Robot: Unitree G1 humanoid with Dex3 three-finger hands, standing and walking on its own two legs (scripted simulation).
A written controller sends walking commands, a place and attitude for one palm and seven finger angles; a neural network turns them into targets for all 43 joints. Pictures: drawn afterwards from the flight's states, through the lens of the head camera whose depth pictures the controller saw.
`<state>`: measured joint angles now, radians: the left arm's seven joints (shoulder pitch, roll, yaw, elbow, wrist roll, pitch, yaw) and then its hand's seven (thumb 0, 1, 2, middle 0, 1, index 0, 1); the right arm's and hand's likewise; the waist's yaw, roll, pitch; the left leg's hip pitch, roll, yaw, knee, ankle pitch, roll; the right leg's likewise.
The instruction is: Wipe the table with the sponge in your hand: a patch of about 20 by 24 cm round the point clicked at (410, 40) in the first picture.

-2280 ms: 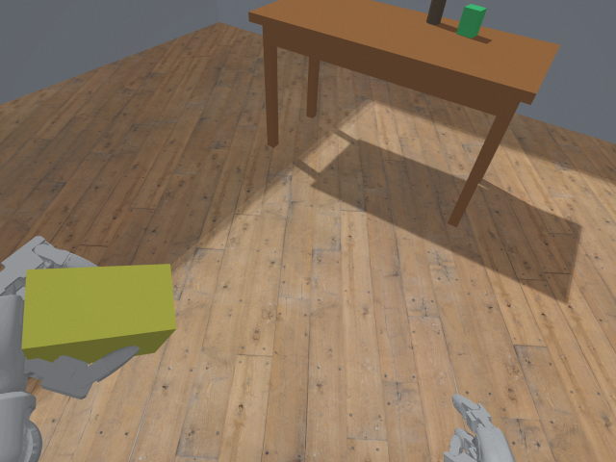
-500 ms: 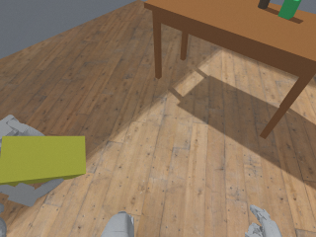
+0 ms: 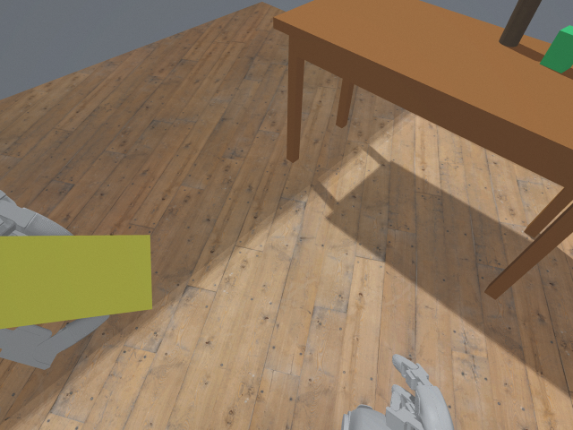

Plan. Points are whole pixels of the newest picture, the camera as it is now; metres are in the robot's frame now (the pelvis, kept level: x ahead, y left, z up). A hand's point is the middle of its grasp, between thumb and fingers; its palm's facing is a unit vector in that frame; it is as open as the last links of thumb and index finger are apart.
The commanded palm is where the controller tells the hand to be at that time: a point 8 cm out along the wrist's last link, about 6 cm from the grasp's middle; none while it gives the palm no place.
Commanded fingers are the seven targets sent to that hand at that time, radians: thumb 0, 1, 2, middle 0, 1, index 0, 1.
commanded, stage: walk to a spot facing it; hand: left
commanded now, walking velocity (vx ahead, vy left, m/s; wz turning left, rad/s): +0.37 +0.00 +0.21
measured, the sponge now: (91, 279) +0.22 +0.20 +0.18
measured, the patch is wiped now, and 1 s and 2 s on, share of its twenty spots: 0.00 0.00 0.00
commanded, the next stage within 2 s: turn to face it in 1.52 s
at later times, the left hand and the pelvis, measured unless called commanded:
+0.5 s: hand (115, 181) +0.33 +0.21 +0.20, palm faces +0.52 -0.74 -0.44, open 10.2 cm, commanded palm +0.28 +0.25 +0.18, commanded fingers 0.00 0.10 1.30 -1.20 -1.60 -1.20 -1.60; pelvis +0.16 -0.05 +0.00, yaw +8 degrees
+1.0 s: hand (141, 138) +0.43 +0.22 +0.17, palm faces +0.65 -0.61 -0.46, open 10.2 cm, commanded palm +0.37 +0.25 +0.18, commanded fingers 0.00 0.10 1.30 -1.20 -1.60 -1.20 -1.60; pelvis +0.30 -0.07 -0.01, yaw +17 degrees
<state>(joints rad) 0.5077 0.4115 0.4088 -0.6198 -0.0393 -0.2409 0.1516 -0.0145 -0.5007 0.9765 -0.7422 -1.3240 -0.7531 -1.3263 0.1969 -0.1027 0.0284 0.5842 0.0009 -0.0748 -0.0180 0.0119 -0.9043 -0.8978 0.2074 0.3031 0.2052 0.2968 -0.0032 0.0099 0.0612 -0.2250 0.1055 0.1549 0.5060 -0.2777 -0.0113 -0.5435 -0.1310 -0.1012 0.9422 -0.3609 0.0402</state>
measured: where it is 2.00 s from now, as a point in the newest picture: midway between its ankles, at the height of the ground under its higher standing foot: (282, 340)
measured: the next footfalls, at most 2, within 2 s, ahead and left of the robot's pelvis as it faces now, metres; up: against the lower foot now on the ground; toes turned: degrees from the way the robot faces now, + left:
right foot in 0.14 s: +0.17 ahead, -0.16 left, +0.00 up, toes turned -9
left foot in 0.54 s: +0.25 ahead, +0.10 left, +0.00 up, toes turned +19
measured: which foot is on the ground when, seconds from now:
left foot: down 0.00-0.14, up 0.16-0.52, down 0.54-0.88, up 0.90-1.00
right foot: up 0.00-0.12, down 0.14-0.54, up 0.56-0.86, down 0.88-1.00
